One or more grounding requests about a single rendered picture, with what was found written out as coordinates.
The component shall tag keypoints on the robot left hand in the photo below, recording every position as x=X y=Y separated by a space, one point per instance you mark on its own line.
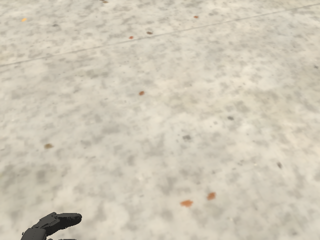
x=50 y=224

